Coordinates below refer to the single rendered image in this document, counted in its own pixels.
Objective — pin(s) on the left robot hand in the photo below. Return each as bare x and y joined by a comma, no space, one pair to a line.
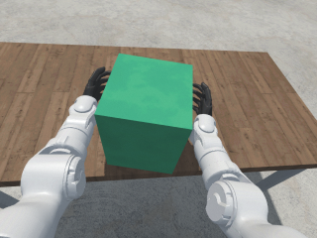
94,87

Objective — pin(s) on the robot left upper arm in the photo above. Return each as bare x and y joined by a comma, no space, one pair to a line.
50,182

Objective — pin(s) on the robot right forearm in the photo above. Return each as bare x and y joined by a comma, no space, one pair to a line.
211,156

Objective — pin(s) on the carton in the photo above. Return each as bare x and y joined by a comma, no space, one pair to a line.
145,114

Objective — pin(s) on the table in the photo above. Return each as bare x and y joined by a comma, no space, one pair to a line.
261,121

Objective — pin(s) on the robot right upper arm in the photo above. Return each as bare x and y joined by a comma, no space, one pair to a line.
240,210

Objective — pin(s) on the robot left forearm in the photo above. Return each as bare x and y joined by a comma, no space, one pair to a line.
76,132

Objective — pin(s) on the right robot hand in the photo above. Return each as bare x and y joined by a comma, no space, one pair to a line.
205,102

